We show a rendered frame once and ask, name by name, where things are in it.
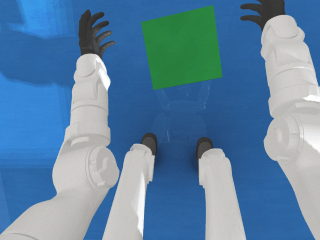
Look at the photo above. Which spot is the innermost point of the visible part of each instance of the left robot upper arm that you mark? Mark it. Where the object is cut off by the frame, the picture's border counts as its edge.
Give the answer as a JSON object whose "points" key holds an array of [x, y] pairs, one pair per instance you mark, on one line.
{"points": [[82, 179]]}

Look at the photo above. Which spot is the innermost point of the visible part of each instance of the robot left thigh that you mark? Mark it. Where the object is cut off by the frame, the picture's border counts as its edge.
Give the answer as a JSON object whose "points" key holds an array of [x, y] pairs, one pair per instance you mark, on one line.
{"points": [[126, 217]]}

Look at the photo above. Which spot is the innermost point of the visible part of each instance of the right robot foot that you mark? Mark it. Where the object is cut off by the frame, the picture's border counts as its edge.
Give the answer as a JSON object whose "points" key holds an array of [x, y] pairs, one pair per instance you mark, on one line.
{"points": [[203, 144]]}

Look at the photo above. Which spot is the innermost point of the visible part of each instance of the carton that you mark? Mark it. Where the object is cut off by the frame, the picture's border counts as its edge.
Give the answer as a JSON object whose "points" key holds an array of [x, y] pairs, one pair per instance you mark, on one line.
{"points": [[182, 48]]}

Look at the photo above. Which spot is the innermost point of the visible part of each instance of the right robot upper arm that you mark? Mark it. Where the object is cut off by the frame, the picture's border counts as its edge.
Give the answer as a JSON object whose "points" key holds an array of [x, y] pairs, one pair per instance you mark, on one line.
{"points": [[293, 140]]}

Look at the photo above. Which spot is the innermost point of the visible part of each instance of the left robot hand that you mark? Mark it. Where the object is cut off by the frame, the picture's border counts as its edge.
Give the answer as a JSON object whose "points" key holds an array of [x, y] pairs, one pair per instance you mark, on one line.
{"points": [[88, 42]]}

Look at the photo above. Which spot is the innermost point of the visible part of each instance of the right robot hand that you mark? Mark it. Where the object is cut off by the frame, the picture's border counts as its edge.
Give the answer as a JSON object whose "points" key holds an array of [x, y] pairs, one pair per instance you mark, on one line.
{"points": [[268, 9]]}

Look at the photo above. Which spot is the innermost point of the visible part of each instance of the left robot forearm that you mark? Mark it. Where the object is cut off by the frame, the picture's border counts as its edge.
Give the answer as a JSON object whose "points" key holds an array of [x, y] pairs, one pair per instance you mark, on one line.
{"points": [[89, 106]]}

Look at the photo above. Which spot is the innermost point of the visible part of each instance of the right robot forearm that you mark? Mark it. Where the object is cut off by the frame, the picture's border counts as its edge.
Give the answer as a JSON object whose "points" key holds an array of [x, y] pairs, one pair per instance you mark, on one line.
{"points": [[290, 72]]}

